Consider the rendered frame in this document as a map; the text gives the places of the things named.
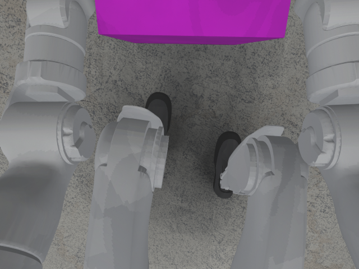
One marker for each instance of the left robot shin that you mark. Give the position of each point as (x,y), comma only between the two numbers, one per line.
(106,136)

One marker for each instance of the robot left thigh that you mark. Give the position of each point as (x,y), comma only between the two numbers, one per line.
(122,195)

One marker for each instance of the robot right forearm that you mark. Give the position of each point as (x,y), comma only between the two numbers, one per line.
(331,32)

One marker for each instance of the left robot upper arm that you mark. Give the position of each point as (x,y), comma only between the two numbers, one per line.
(43,142)

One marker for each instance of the carton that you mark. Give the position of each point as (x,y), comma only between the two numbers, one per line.
(217,22)

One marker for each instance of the right robot upper arm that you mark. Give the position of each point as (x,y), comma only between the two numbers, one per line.
(329,140)

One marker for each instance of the robot left forearm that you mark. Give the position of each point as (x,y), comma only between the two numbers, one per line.
(55,46)

